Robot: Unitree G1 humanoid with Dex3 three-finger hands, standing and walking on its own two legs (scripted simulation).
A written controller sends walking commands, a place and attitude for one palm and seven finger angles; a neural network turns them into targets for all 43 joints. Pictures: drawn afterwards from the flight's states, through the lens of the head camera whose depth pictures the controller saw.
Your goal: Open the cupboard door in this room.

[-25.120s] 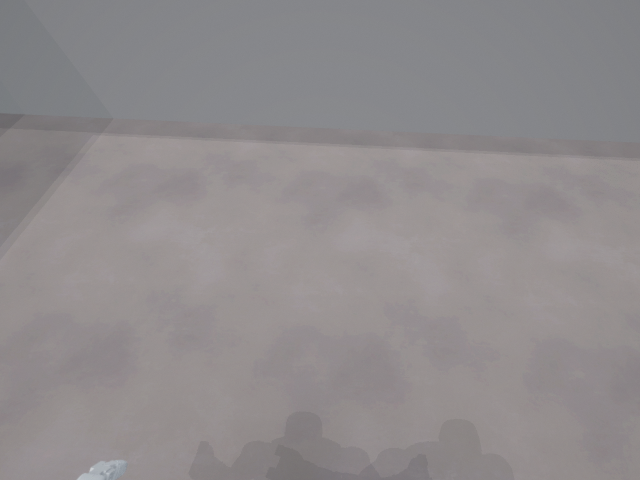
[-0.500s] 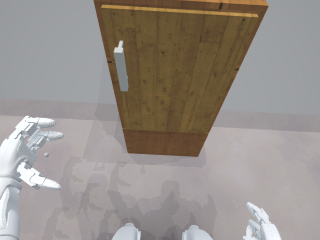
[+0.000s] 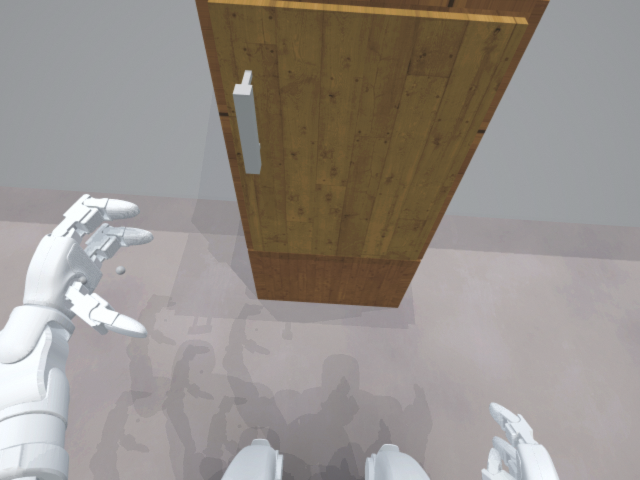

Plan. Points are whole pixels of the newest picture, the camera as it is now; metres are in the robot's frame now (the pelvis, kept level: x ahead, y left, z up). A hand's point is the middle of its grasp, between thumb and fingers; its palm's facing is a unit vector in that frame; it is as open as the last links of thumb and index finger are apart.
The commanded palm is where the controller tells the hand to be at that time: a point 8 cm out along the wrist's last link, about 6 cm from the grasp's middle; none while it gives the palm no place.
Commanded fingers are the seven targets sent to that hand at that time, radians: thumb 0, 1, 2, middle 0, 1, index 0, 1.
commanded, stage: move the hooked fingers beside the handle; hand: left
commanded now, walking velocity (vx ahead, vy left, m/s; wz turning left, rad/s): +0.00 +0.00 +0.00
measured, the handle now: (250, 124) +0.62 +0.15 +0.05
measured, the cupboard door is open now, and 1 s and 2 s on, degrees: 0 0 0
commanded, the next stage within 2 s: none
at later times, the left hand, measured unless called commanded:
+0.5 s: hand (160, 214) +0.42 +0.23 +0.06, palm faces -0.02 -1.00 -0.02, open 13.9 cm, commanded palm +0.40 +0.28 +0.06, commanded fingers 0.00 -0.50 0.30 -0.30 -1.20 -0.30 -1.20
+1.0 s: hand (188, 167) +0.51 +0.22 +0.06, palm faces -0.03 -1.00 -0.02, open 13.9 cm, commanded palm +0.49 +0.26 +0.05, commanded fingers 0.00 -0.50 0.30 -0.30 -1.20 -0.30 -1.20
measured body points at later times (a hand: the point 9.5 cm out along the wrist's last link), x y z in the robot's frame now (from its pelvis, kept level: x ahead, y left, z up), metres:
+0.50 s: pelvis +0.00 +0.00 +0.00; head +0.10 +0.01 +0.44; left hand +0.42 +0.29 +0.06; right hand +0.08 -0.27 -0.11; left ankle +0.02 +0.11 -0.67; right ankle +0.04 -0.13 -0.67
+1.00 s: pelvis +0.00 +0.00 -0.02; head +0.14 +0.02 +0.41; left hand +0.50 +0.27 +0.07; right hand +0.01 -0.27 -0.12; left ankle +0.02 +0.11 -0.67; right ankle +0.04 -0.13 -0.67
